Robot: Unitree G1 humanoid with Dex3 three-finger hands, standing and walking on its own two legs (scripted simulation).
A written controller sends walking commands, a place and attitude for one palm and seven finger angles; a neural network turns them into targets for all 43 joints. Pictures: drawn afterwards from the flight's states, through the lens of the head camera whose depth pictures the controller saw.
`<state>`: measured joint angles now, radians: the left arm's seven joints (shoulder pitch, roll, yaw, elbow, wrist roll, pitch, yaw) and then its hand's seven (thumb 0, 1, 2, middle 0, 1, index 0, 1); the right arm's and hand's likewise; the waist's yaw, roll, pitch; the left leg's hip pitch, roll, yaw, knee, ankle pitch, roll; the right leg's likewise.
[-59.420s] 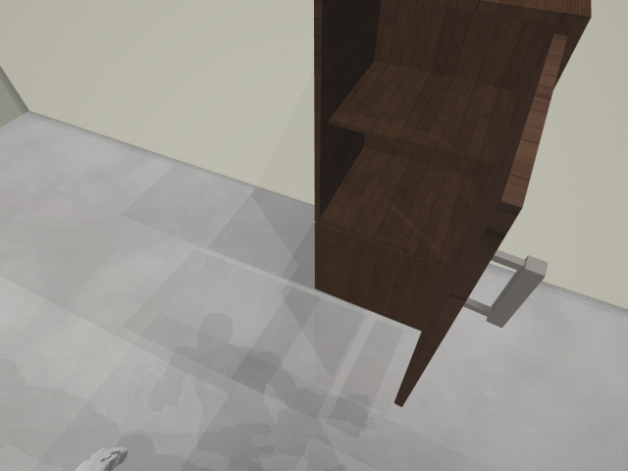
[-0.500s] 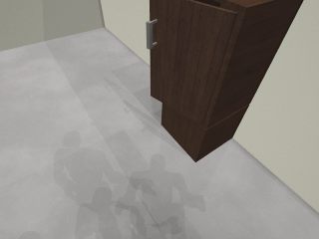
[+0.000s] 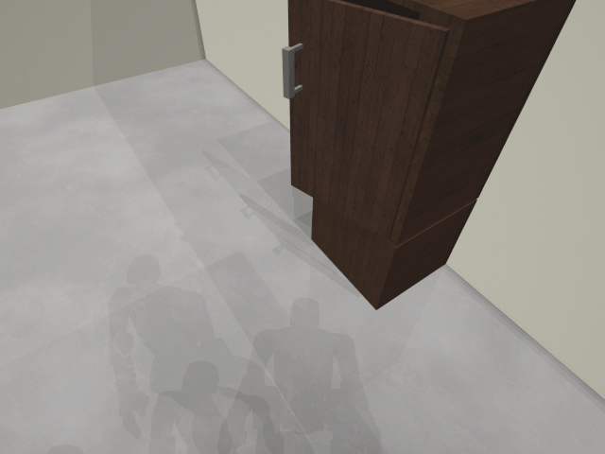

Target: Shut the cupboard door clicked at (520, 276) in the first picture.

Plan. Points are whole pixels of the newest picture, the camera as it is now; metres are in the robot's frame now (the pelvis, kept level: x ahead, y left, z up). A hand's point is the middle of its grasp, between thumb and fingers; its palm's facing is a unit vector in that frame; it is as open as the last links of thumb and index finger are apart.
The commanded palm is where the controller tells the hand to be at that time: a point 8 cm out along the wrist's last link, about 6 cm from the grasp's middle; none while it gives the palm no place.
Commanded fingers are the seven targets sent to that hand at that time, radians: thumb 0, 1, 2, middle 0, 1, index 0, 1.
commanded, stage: let the arm hang, fingers relaxed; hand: left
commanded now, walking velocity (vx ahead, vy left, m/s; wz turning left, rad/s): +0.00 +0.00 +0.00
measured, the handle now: (293, 71) +0.97 +0.07 +0.06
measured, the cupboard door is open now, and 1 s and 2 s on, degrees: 16 16 16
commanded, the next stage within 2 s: look to check the result in 0.32 s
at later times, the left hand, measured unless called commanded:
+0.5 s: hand out of the picture +0.00 +0.18 -0.18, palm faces +0.00 -0.98 -0.21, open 7.4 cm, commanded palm none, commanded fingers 0.00 0.90 0.90 -0.20 -0.30 -0.20 -0.30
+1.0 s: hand out of the picture +0.06 +0.21 -0.17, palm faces -0.01 -0.96 -0.26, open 7.4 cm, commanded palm none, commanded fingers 0.00 0.90 0.90 -0.20 -0.30 -0.20 -0.30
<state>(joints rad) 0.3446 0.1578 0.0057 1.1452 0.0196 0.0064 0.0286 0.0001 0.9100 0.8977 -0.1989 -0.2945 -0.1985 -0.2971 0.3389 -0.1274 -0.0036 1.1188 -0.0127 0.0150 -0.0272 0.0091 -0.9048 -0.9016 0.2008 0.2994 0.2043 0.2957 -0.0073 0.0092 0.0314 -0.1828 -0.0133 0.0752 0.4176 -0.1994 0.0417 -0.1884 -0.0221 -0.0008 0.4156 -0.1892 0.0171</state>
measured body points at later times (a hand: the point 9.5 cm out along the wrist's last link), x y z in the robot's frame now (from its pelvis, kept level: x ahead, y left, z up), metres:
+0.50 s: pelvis +0.01 +0.00 +0.00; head +0.01 +0.00 +0.45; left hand +0.00 +0.24 -0.16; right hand +0.00 -0.24 -0.15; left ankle +0.02 +0.09 -0.74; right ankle +0.02 -0.13 -0.74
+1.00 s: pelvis +0.02 -0.01 +0.00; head +0.02 +0.00 +0.45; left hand +0.06 +0.26 -0.14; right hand +0.06 -0.27 -0.14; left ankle +0.02 +0.09 -0.74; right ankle +0.02 -0.13 -0.74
